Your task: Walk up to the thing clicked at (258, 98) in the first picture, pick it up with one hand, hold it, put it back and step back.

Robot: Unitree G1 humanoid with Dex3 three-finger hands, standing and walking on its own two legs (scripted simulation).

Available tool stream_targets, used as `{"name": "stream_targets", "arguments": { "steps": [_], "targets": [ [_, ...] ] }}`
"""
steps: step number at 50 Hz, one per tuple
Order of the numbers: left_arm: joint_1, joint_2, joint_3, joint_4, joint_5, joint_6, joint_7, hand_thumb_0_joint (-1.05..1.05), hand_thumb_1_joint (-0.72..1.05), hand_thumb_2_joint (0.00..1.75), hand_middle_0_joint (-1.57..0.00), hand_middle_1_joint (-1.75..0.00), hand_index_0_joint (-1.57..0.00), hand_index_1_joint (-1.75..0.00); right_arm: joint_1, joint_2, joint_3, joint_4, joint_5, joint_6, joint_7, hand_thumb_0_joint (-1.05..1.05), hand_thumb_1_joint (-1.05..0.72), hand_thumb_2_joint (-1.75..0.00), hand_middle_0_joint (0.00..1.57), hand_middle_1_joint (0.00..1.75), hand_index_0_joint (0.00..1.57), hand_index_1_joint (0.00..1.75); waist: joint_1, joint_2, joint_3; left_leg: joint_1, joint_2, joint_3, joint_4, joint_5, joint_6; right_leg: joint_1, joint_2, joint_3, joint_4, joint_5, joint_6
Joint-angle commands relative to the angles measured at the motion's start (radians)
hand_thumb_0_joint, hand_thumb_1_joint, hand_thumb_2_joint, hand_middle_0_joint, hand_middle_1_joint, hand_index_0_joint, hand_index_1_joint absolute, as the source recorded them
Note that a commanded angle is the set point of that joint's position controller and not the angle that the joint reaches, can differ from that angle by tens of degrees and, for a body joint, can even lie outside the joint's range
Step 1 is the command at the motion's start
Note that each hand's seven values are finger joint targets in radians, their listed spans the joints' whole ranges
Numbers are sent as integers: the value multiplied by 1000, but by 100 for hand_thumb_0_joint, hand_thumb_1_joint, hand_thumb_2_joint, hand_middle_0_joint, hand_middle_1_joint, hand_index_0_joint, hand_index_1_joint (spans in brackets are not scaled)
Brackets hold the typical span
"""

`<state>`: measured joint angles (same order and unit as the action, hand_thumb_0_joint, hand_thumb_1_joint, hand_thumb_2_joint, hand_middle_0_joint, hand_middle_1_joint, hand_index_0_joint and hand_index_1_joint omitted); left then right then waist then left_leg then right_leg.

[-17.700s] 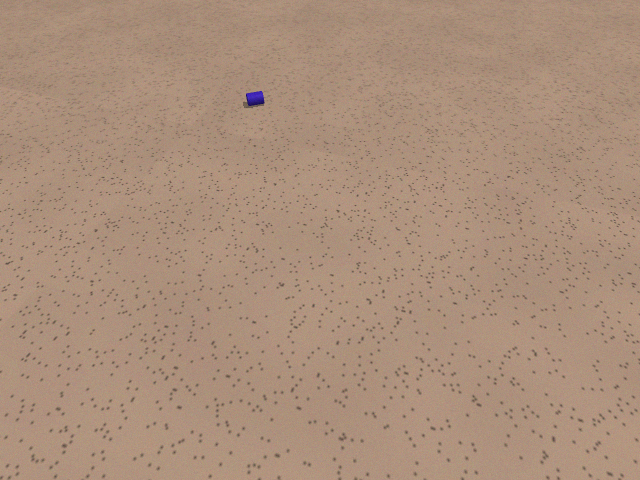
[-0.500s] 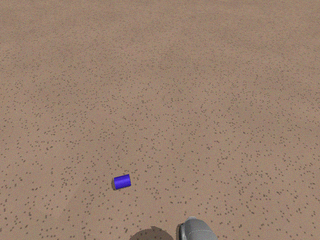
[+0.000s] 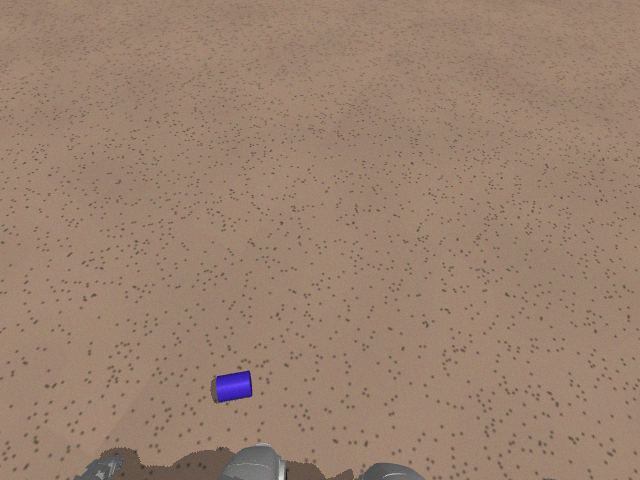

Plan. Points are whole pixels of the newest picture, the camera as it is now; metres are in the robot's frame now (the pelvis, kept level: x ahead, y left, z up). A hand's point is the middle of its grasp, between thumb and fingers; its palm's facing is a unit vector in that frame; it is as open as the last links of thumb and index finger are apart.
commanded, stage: walk up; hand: left
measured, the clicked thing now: (234, 386) +0.40 +0.24 -0.72
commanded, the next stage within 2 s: none
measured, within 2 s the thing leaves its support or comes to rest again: neither
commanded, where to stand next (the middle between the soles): +0.01 +0.01 m, yaw -1 degrees
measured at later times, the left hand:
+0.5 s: hand out of the picture +0.01 +0.26 -0.12, palm faces -0.02 -0.88 -0.47, open 7.4 cm
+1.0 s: hand out of the picture +0.05 +0.26 -0.13, palm faces -0.02 -0.94 -0.35, open 7.4 cm
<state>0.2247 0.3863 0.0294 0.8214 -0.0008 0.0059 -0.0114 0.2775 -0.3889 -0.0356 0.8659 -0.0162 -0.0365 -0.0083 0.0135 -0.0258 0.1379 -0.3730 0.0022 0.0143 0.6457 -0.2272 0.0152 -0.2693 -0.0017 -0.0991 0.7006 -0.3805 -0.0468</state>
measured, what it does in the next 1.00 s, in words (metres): steps on the spot: right foot, then left foot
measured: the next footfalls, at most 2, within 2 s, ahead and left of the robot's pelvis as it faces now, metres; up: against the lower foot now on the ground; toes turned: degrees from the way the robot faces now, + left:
right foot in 0.26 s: +0.01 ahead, -0.15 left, +0.00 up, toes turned -2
left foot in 0.52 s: +0.03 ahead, +0.13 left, +0.00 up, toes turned -1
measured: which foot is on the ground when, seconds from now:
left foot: down 0.00-0.30, up 0.32-0.50, down 0.52-1.00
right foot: down 0.00-0.02, up 0.04-0.24, down 0.26-1.00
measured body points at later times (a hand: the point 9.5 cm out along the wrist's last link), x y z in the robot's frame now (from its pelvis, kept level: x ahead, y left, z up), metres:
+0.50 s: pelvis -0.03 -0.02 +0.01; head +0.01 -0.04 +0.45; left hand +0.01 +0.31 -0.09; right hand +0.10 -0.33 -0.12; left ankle +0.00 +0.13 -0.71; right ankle -0.05 -0.16 -0.72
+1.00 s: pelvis -0.03 +0.00 +0.02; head -0.03 +0.01 +0.47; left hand +0.05 +0.31 -0.11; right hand +0.02 -0.30 -0.11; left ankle -0.01 +0.13 -0.72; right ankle -0.02 -0.15 -0.72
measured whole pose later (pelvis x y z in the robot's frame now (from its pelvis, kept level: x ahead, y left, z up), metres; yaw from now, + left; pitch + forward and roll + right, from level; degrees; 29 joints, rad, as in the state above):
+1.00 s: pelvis -0.03 +0.00 +0.02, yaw +0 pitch -2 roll -1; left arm 0.15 0.38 0.01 1.05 0.01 -0.04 0.00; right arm 0.18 -0.34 0.00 1.09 -0.01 0.01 0.04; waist -0.01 -0.01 0.04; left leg -0.24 0.02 -0.03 0.52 -0.24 -0.02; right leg -0.19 -0.03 0.02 0.49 -0.26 0.03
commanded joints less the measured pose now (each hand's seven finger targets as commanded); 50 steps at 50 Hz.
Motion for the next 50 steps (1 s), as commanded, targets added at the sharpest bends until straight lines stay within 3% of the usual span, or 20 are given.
{"name": "stream_targets", "arguments": {
  "steps": [1, 2, 6, 12, 13, 14, 15, 16, 19, 23, 26, 27, 29, 32, 35, 36, 38, 42, 44, 50],
  "targets": [
    [74, 184, 49, -41, -34, 14, 25, 0, 90, 90, -20, -30, -20, -30, -33, -296, -71, -102, 2, -18, -15, 0, -90, -90, 20, 30, 20, 30, 9, 216, -215, 162, 364, -453, -244, 426, 256, -74, 29, 128, 282, -264, 12],
    [77, 188, 48, -21, -27, 21, 31, 0, 90, 90, -20, -30, -20, -30, -54, -288, -70, -95, 2, -17, -20, 0, -90, -90, 20, 30, 20, 30, 3, 227, -225, 158, 392, -498, -244, 371, 303, -69, -6, 167, 325, -279, 16],
    [46, 197, 58, 24, -22, 13, 20, 0, 90, 90, -20, -30, -20, -30, -115, -237, -51, -96, 4, -1, -21, 0, -90, -90, 20, 30, 20, 30, 6, 197, -209, 89, 239, -243, -202, 308, 197, -49, 4, 159, 272, -194, 11],
    [125, 173, 53, 112, -4, -35, 40, 0, 90, 90, -20, -30, -20, -30, -155, -239, -54, -88, -7, 48, 8, 0, -90, -90, 20, 30, 20, 30, 25, 201, -233, 171, 170, -171, -53, 191, 149, 68, 17, 42, -283, 69, 49],
    [118, 195, 55, 116, 11, -50, 49, 0, 90, 90, -20, -30, -20, -30, -184, -199, -42, -90, 3, 56, 13, 0, -90, -90, 20, 30, 20, 30, 37, 149, -198, 82, 154, -149, 15, 216, 112, 111, -33, 131, -324, 145, 36],
    [92, 262, 68, 96, 30, -65, 56, 0, 90, 90, -20, -30, -20, -30, -193, -164, -33, -105, 14, 59, 17, 0, -90, -90, 20, 30, 20, 30, 21, -8, -155, -48, 78, -98, 105, 142, 54, 109, -177, 369, -361, 176, -11],
    [15, 359, 86, 80, 29, -63, 57, 0, 90, 90, -20, -30, -20, -30, -215, -164, -40, -106, 10, 66, 12, 0, -90, -90, 20, 30, 20, 30, 13, -124, -95, -100, 5, -79, 161, -238, 16, -12, -358, 533, -383, 213, -136],
    [-54, 402, 93, 54, 37, -63, 56, 0, 90, 90, -20, -30, -20, -30, -213, -205, -60, -90, 0, 69, 9, 0, -90, -90, 20, 30, 20, 30, 1, -162, -53, -35, 39, -118, 269, -292, 7, -129, -427, 598, -384, 224, -214],
    [-46, 261, 63, 63, 26, -80, 55, 0, 90, 90, -20, -30, -20, -30, -230, -181, -57, -54, 15, 59, 25, 0, -90, -90, 20, 30, 20, 30, -10, -89, -20, -88, 16, -117, 201, -226, 18, 35, -271, 320, -272, 574, -126],
    [37, 271, 65, 73, 25, -81, 54, 0, 90, 90, -20, -30, -20, -30, -234, -147, -43, -43, 11, 46, 27, 0, -90, -90, 20, 30, 20, 30, 27, -176, -103, -32, 10, -15, 15, -178, 17, 177, -210, 249, -180, 776, -85],
    [-26, 244, 52, 39, 12, -64, 45, 0, 90, 90, -20, -30, -20, -30, -133, -179, -65, 19, 1, 25, 25, 0, -90, -90, 20, 30, 20, 30, -35, -122, -212, 263, 16, -23, -229, 120, 37, 70, -150, 155, -36, 578, -25],
    [-21, 206, 40, 22, 4, -62, 43, 0, 90, 90, -20, -30, -20, -30, -82, -229, -83, 30, -7, 18, 18, 0, -90, -90, 20, 30, 20, 30, -58, -8, -279, 412, 125, -175, -238, 248, 87, -57, -88, 112, 105, 444, 15],
    [3, 189, 33, 49, 0, -52, 50, 0, 90, 90, -20, -30, -20, -30, -117, -283, -86, 21, 10, 15, 17, 0, -90, -90, 20, 30, 20, 30, -39, 168, -294, 355, 339, -404, -227, 219, 265, -112, -26, 90, 121, -218, 38],
    [58, 199, 35, 103, 11, -64, 34, 0, 90, 90, -20, -30, -20, -30, -283, -222, -52, 1, 9, 39, 25, 0, -90, -90, 20, 30, 20, 30, 37, 135, -178, 75, 152, -160, -199, -102, 122, 89, -57, 106, -197, -33, 12],
    [33, 285, 60, 113, 23, -74, 41, 0, 90, 90, -20, -30, -20, -30, -260, -151, -25, 15, 20, 42, 31, 0, -90, -90, 20, 30, 20, 30, 23, -13, -98, -31, 2, -65, 1, -116, -7, 73, -246, 419, -402, 25, -79],
    [-43, 317, 62, 106, 27, -72, 41, 0, 90, 90, -20, -30, -20, -30, -216, -163, -30, 44, 15, 48, 31, 0, -90, -90, 20, 30, 20, 30, -3, -36, -90, 43, 8, -46, 38, -237, -3, -45, -313, 456, -429, -125, -125],
    [-156, 282, 46, 81, 33, -62, 34, 0, 90, 90, -20, -30, -20, -30, -126, -168, -42, 93, 12, 48, 35, 0, -90, -90, 20, 30, 20, 30, -66, -68, -20, 220, 26, -58, -23, -237, 8, -259, -250, 358, -433, -316, -87],
    [-105, 201, 32, 126, 10, -50, 22, 0, 90, 90, -20, -30, -20, -30, -189, -221, -39, 105, 6, 23, 33, 0, -90, -90, 20, 30, 20, 30, 0, 48, -14, 27, 180, -334, -379, -338, 76, -48, -30, 125, -199, -64, 20],
    [-44, 194, 33, 160, 6, -50, 17, 0, 90, 90, -20, -30, -20, -30, -235, -217, -25, 97, 3, 20, 32, 0, -90, -90, 20, 30, 20, 30, 36, 59, -36, -54, 165, -289, -390, -400, 65, 89, -38, 135, -243, -33, 17],
    [-110, 194, 20, 185, -1, -62, 22, 0, 90, 90, -20, -30, -20, -30, -201, -196, -16, 145, 6, 4, 20, 0, -90, -90, 20, 30, 20, 30, -3, 126, -170, 140, 113, -173, -309, 31, 23, 141, -87, 176, -314, 224, 12]
  ]
}}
